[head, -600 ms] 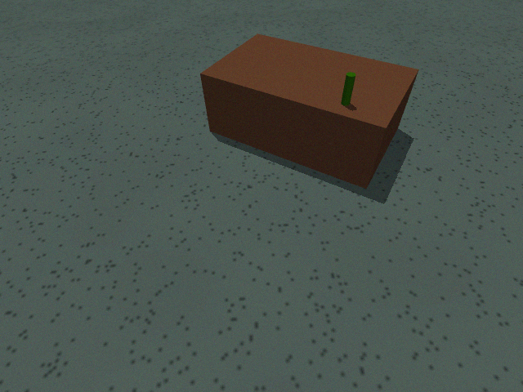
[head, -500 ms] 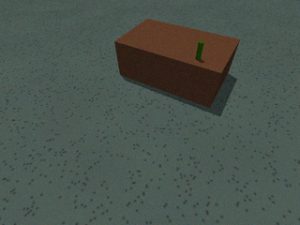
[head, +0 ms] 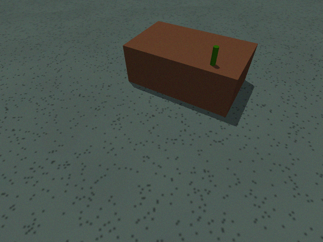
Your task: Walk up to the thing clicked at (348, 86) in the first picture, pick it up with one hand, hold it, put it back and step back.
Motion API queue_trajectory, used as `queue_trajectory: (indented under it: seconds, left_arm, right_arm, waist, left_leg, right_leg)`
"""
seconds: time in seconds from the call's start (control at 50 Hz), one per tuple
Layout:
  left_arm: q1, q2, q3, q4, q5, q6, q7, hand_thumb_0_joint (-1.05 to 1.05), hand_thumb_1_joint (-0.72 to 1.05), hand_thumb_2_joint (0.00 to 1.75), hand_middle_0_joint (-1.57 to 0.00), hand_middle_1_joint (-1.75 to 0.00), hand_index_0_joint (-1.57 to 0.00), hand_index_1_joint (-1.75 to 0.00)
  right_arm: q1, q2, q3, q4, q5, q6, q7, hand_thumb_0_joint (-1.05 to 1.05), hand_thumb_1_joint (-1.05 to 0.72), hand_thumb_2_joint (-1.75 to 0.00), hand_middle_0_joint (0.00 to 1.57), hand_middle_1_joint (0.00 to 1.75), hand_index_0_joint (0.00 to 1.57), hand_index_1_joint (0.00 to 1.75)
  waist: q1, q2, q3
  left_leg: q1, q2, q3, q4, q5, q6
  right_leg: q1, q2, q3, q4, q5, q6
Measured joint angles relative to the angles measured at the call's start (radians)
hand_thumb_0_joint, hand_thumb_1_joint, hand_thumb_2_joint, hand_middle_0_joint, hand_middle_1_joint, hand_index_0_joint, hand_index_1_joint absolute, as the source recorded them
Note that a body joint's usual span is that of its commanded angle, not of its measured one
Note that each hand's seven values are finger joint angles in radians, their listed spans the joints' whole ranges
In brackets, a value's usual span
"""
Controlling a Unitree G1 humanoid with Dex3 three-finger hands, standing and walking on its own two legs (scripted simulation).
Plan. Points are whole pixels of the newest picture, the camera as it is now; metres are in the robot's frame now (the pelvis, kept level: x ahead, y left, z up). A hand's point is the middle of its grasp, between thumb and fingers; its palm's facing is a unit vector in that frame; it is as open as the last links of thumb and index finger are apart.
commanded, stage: stand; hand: left
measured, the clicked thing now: (214, 55) +1.42 -0.39 -0.32
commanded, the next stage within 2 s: walk up in 0.52 s
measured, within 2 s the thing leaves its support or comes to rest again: neither
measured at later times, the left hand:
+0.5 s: hand out of the picture +0.07 +0.25 -0.16, palm faces -0.03 -0.94 -0.34, open 7.4 cm
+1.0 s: hand (116, 220) +0.23 +0.15 -0.15, palm faces -0.17 -0.90 -0.40, open 7.4 cm
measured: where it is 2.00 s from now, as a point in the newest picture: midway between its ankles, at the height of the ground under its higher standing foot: (201, 190)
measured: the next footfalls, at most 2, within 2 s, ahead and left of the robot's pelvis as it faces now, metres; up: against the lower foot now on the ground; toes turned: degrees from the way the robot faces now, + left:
right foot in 0.86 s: +0.17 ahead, -0.24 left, +0.00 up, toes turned -17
left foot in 1.30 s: +0.47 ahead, -0.06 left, +0.00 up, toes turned -14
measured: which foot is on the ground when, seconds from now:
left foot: down 0.00-0.86, up 0.88-1.00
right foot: down 0.00-0.56, up 0.58-0.84, down 0.86-1.00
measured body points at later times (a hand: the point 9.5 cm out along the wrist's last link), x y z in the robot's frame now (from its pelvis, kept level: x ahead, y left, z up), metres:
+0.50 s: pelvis +0.00 +0.00 +0.00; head +0.01 +0.00 +0.45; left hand +0.08 +0.30 -0.13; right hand +0.08 -0.30 -0.13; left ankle +0.00 +0.12 -0.75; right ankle +0.00 -0.12 -0.75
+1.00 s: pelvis +0.12 -0.11 -0.03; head +0.11 -0.14 +0.42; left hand +0.23 +0.20 -0.12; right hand +0.13 -0.46 -0.15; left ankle +0.08 +0.05 -0.68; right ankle +0.13 -0.23 -0.75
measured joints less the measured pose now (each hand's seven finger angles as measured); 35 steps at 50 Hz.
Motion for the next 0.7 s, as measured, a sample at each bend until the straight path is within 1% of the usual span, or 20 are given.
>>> queue_trajectory:
  seconds: [0.52,0.54,0.56,0.58,0.6,0.62,0.66,0.7]
  left_arm:
    - [0.011,0.001,0.0,0.003,0.001,0.003,0.0,0.0,0.91,0.9,-0.21,-0.3,-0.2,-0.3]
    - [0.021,0.002,0.013,-0.013,0.008,0.008,-0.011,0.0,0.91,0.9,-0.21,-0.3,-0.2,-0.3]
    - [0.038,0.007,0.028,-0.032,0.014,0.012,-0.026,0.0,0.9,0.9,-0.21,-0.3,-0.2,-0.3]
    - [0.055,0.012,0.041,-0.046,0.019,0.019,-0.039,0.0,0.9,0.9,-0.21,-0.3,-0.2,-0.3]
    - [0.07,0.018,0.05,-0.053,0.026,0.029,-0.051,0.0,0.9,0.9,-0.21,-0.3,-0.2,-0.3]
    - [0.081,0.026,0.057,-0.057,0.031,0.037,-0.061,0.0,0.9,0.9,-0.21,-0.3,-0.2,-0.3]
    - [0.09,0.047,0.07,-0.067,0.033,0.046,-0.08,0.0,0.9,0.9,-0.21,-0.3,-0.2,-0.3]
    - [0.095,0.069,0.084,-0.087,0.03,0.046,-0.098,0.01,0.91,0.9,-0.21,-0.3,-0.2,-0.3]
  right_arm:
    - [0.003,-0.001,0.0,0.0,0.001,0.0,-0.001,0.01,-0.9,-0.9,0.21,0.3,0.2,0.3]
    - [0.007,0.0,-0.011,-0.011,-0.007,-0.002,0.005,0.01,-0.9,-0.9,0.21,0.3,0.2,0.3]
    - [0.013,0.0,-0.024,-0.029,-0.015,-0.011,0.013,0.01,-0.9,-0.9,0.21,0.3,0.2,0.3]
    - [0.019,-0.003,-0.039,-0.049,-0.022,-0.023,0.019,0.01,-0.9,-0.9,0.21,0.3,0.21,0.3]
    - [0.026,-0.008,-0.051,-0.07,-0.025,-0.036,0.022,0.01,-0.9,-0.9,0.21,0.3,0.21,0.3]
    - [0.034,-0.014,-0.06,-0.09,-0.026,-0.047,0.023,0.01,-0.9,-0.9,0.21,0.3,0.21,0.3]
    - [0.058,-0.026,-0.075,-0.118,-0.029,-0.062,0.02,0.0,-0.9,-0.9,0.21,0.3,0.21,0.3]
    - [0.086,-0.044,-0.084,-0.13,-0.034,-0.065,0.021,0.0,-0.9,-0.9,0.21,0.3,0.21,0.3]
  waist:
    - [0.002,0.002,0.005]
    - [0.006,0.001,0.002]
    - [0.012,-0.005,-0.002]
    - [0.017,-0.007,-0.008]
    - [0.016,-0.005,-0.013]
    - [0.01,-0.001,-0.016]
    - [-0.006,-0.005,-0.015]
    - [-0.011,-0.008,-0.011]
  left_leg:
    - [0.009,-0.004,0.002,-0.01,-0.002,0.003]
    - [0.002,-0.002,0.011,0.008,-0.025,0.011]
    - [-0.006,0.0,0.027,0.031,-0.06,0.02]
    - [-0.007,0.004,0.048,0.042,-0.075,0.025]
    - [-0.005,0.012,0.068,0.043,-0.068,0.029]
    - [-0.001,0.021,0.082,0.043,-0.06,0.029]
    - [0.016,0.03,0.097,0.034,-0.069,0.023]
    - [0.045,0.041,0.109,0.018,-0.079,0.015]
  right_leg:
    - [0.008,-0.004,0.002,-0.008,-0.003,0.004]
    - [-0.006,-0.002,0.01,0.017,-0.028,-0.003]
    - [-0.033,0.0,0.024,0.072,-0.088,-0.013]
    - [-0.076,-0.001,0.026,0.162,-0.147,-0.02]
    - [-0.128,0.0,0.02,0.264,-0.186,-0.021]
    - [-0.178,0.0,0.016,0.356,-0.208,-0.021]
    - [-0.259,-0.017,0.02,0.481,-0.21,-0.021]
    - [-0.31,-0.047,0.022,0.515,-0.199,-0.016]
